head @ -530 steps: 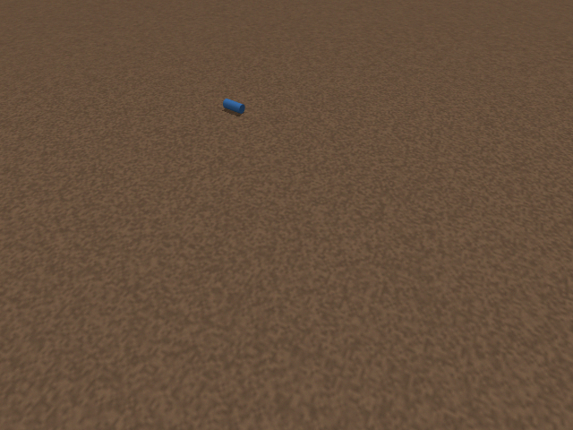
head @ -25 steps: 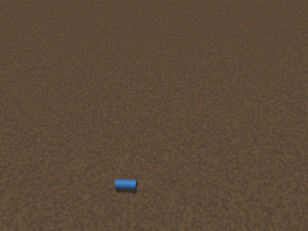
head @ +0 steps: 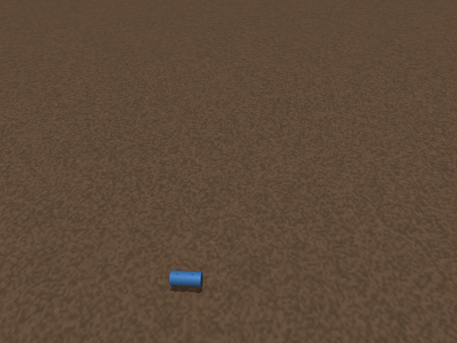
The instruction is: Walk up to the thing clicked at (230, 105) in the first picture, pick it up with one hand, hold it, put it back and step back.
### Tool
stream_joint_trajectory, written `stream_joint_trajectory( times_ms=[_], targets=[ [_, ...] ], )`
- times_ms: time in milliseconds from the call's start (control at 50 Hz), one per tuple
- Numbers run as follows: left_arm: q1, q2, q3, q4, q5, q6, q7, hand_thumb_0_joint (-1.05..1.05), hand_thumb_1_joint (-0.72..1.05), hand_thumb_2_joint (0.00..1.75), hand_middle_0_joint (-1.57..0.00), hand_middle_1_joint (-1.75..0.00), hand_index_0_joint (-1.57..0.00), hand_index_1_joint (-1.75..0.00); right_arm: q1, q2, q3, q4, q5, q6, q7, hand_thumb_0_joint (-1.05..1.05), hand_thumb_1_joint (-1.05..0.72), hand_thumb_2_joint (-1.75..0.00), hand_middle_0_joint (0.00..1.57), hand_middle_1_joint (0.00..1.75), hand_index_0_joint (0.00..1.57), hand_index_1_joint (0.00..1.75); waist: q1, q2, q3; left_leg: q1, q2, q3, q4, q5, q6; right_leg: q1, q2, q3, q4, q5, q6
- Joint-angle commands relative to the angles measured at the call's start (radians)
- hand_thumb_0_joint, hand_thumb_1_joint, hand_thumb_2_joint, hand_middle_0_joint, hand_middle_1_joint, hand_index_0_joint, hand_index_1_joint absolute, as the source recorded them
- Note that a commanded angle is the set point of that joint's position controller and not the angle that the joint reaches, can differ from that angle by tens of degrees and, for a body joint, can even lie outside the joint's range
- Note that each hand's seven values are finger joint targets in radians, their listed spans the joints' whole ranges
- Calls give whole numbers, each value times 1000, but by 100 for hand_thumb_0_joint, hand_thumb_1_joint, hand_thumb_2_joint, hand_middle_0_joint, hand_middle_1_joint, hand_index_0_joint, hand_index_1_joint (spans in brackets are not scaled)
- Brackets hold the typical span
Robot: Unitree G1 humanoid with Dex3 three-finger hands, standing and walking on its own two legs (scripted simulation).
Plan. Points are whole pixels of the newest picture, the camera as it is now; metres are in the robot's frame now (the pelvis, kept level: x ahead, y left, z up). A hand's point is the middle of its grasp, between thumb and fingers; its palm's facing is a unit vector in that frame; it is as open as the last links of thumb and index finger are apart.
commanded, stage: stand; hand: left
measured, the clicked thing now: (186, 278) +0.51 +0.23 -0.75
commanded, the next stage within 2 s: walk up in 1.12 s
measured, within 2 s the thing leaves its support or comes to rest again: neither
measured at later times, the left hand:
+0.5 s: hand out of the picture +0.08 +0.25 -0.15, palm faces -0.01 -0.94 -0.34, open 7.4 cm
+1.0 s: hand out of the picture +0.08 +0.26 -0.15, palm faces -0.02 -0.94 -0.34, open 7.4 cm
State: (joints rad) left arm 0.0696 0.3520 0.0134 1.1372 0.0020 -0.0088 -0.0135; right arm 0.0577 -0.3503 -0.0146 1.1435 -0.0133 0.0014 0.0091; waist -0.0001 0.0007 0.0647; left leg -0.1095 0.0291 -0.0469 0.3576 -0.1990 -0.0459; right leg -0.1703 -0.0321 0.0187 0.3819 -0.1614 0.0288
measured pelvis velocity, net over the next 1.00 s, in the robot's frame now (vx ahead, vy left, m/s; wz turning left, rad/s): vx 0.00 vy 0.00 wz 0.00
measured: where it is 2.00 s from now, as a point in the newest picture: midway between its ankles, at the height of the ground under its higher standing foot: outside the picture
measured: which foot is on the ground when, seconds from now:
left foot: down 0.00-1.00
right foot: down 0.00-1.00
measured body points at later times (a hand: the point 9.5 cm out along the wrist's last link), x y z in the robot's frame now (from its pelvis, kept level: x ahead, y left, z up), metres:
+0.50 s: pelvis +0.00 +0.00 +0.00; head +0.00 +0.00 +0.45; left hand +0.08 +0.30 -0.13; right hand +0.07 -0.31 -0.13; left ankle +0.00 +0.15 -0.75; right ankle +0.03 -0.14 -0.75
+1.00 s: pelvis +0.00 +0.00 +0.00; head +0.01 +0.00 +0.45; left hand +0.08 +0.31 -0.13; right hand +0.08 -0.30 -0.13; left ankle +0.00 +0.15 -0.74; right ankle +0.03 -0.14 -0.74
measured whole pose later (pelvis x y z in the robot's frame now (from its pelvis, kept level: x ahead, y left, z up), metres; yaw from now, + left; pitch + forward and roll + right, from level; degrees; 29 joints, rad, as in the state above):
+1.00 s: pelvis +0.00 +0.00 +0.00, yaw +0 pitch -3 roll +0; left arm 0.11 0.36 0.00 1.12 0.00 -0.01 -0.01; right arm 0.11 -0.36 -0.01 1.13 -0.01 0.01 0.01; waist 0.00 0.00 0.06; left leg -0.10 0.03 -0.05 0.36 -0.21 -0.04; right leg -0.16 -0.03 0.02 0.38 -0.17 0.03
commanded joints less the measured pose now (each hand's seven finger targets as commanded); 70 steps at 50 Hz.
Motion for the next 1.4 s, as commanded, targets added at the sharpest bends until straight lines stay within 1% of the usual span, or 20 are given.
stream_joint_trajectory(
  times_ms=[0,20,240,380,600,780,900,1020,1080,1100,1120,1140,1180,1220,1280,1300,1320,1340,1360,1380],
  targets=[
    [-45,217,39,-62,4,-21,16,0,90,90,-20,-30,-20,-30,-49,-216,-40,-63,4,-22,-9,0,-90,-90,20,30,20,30,1,-9,-77,-28,84,-48,-71,65,46,33,-86,71,-74,35,-36],
    [-44,222,39,-61,4,-20,15,0,90,90,-20,-30,-20,-30,-42,-209,-38,-59,2,-21,-8,0,-90,-90,20,30,20,30,2,-16,-59,-42,79,-46,-77,32,44,16,-87,78,-87,-26,-37],
    [-41,224,36,-76,4,-24,16,0,90,90,-20,-30,-20,-30,-18,-215,-40,-62,2,-23,-6,0,-90,-90,20,30,20,30,-4,2,-103,-14,86,-44,-69,105,51,47,-91,71,-65,81,-43],
    [-27,228,35,-73,5,-19,14,0,90,90,-20,-30,-20,-30,-6,-218,-39,-60,1,-20,-6,0,-90,-90,20,30,20,30,1,0,-58,-40,77,-47,-76,21,53,9,-88,84,-98,-60,-44],
    [-12,225,32,-79,5,-21,14,0,90,90,-20,-30,-20,-30,3,-224,-37,-68,3,-25,-8,0,-90,-90,20,30,20,30,1,7,-93,-13,84,-47,-65,100,53,38,-89,70,-65,75,-46],
    [-11,227,30,-79,6,-19,14,0,90,90,-20,-30,-20,-30,18,-220,-33,-69,3,-18,-6,0,-90,-90,20,30,20,30,-3,6,-46,-56,77,-47,-77,9,55,18,-84,76,-91,-39,-39],
    [-13,229,30,-85,6,-24,16,0,90,90,-20,-30,-20,-30,14,-227,-36,-76,4,-22,-9,0,-90,-90,20,30,20,30,-6,3,-107,-7,88,-45,-58,132,56,57,-90,67,-59,124,-44],
    [-8,228,28,-81,5,-23,19,0,90,90,-20,-30,-20,-30,11,-221,-32,-76,5,-20,-10,0,-90,-90,20,30,20,30,-3,-3,-105,-4,90,-43,-60,160,55,74,-91,56,-53,163,-39],
    [-4,228,27,-77,5,-19,17,0,90,90,-20,-30,-20,-30,10,-219,-31,-73,6,-18,-10,0,-90,-90,20,30,20,30,-1,5,-65,-13,84,-41,-73,96,50,39,-86,62,-72,78,-39],
    [29,254,65,-105,11,-18,3,0,90,90,-20,-30,-20,-30,73,-255,-60,-103,-12,-22,1,0,-90,-90,20,30,20,30,0,6,-111,-25,32,-9,-40,-322,98,48,-22,50,-45,-338,-68],
    [40,260,72,-104,21,-14,-4,0,90,90,-20,-30,-20,-30,82,-268,-69,-102,-23,-19,6,0,-90,-90,20,30,20,30,2,16,-43,-86,34,-34,-45,-494,105,-26,-19,73,-35,-510,-81],
    [37,254,77,-118,25,-12,-8,0,90,90,-20,-30,-20,-30,89,-268,-72,-113,-25,-17,9,0,-90,-90,20,30,20,30,1,30,24,-135,45,-65,-57,-551,114,-92,-21,96,-19,-552,-89],
    [39,219,77,-145,27,-13,-12,0,90,90,-20,-30,-20,-30,85,-256,-80,-141,-30,-23,9,0,-90,-90,20,30,20,30,0,63,106,-138,89,-126,-84,-450,133,-156,-5,78,44,-398,-91],
    [56,203,77,-157,24,-22,-10,0,90,90,-20,-30,-20,-30,96,-273,-91,-164,-25,-37,3,0,-90,-90,20,30,20,30,-3,98,41,-30,150,-190,-102,-324,176,-165,41,3,150,-185,-71],
    [112,207,93,-168,28,-29,-15,0,90,90,-20,-30,-20,-30,58,-293,-101,-219,-24,-29,11,0,-90,-90,20,30,20,30,18,142,4,-131,170,-180,-86,-439,202,-48,45,-16,155,-265,-58],
    [151,212,98,-160,29,-33,-14,0,90,90,-20,-30,-20,-30,41,-274,-95,-234,-24,-21,13,0,-90,-90,20,30,20,30,40,137,26,-192,136,-141,-35,-437,177,20,49,7,113,-279,-67],
    [196,234,103,-158,31,-38,-10,0,90,90,-20,-30,-20,-30,25,-234,-84,-256,-20,-19,12,0,-90,-90,20,30,20,30,63,37,49,-258,56,-43,119,-357,138,72,0,118,0,-293,-94],
    [245,302,120,-149,33,-45,-4,0,90,90,-20,-30,-20,-30,14,-189,-74,-278,-20,-15,11,0,-90,-90,20,30,20,30,72,-148,80,-422,-50,65,380,-309,91,157,-137,382,-126,-338,-150],
    [274,375,137,-172,33,-54,-1,0,90,90,-20,-30,-20,-30,15,-197,-68,-294,-22,-18,3,0,-90,-90,20,30,20,30,91,-203,93,-525,-50,46,530,-385,79,186,-292,559,-182,-222,-247],
    [272,380,137,-191,27,-58,4,0,90,90,-20,-30,-20,-30,42,-222,-76,-287,-23,-23,-3,0,-90,-90,20,30,20,30,82,-139,100,-518,-19,-39,596,-373,87,164,-338,571,-156,-38,-295]
  ],
)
